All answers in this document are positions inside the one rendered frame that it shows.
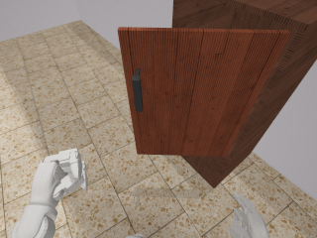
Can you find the left robot forearm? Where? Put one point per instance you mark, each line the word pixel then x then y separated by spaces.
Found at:
pixel 37 221

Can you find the robot right hand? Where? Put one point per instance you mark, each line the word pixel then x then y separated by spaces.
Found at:
pixel 253 223

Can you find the robot left hand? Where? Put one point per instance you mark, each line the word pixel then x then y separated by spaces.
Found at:
pixel 51 182

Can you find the handle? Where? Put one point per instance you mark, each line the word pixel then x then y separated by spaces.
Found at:
pixel 137 89

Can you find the cupboard door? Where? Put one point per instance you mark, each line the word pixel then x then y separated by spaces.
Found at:
pixel 198 85

